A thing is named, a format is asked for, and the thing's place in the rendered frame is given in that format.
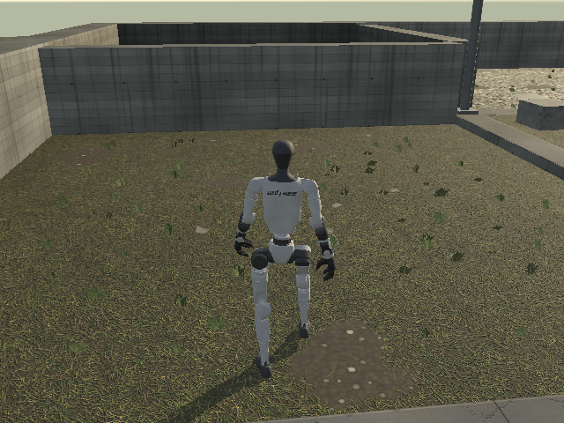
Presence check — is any robot torso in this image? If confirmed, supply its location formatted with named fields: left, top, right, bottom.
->
left=262, top=173, right=303, bottom=264

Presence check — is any robot left upper arm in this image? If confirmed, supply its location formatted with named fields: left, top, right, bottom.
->
left=241, top=177, right=264, bottom=224

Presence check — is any robot right shin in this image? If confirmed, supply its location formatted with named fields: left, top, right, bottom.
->
left=298, top=274, right=310, bottom=327

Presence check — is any robot right hand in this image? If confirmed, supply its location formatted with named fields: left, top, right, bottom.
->
left=316, top=256, right=337, bottom=281

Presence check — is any right robot forearm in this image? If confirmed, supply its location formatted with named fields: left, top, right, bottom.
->
left=315, top=215, right=334, bottom=259

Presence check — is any robot right upper arm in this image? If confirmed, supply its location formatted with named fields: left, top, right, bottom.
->
left=301, top=178, right=323, bottom=228

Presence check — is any robot left hand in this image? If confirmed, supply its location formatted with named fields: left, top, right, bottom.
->
left=234, top=239, right=255, bottom=256

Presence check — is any left robot forearm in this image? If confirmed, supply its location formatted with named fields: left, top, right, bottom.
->
left=235, top=211, right=251, bottom=242

